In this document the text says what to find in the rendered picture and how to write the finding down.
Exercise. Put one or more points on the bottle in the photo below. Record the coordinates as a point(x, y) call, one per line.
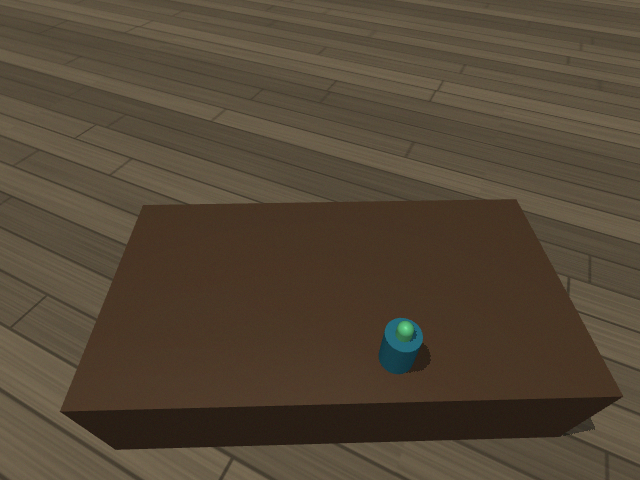
point(401, 342)

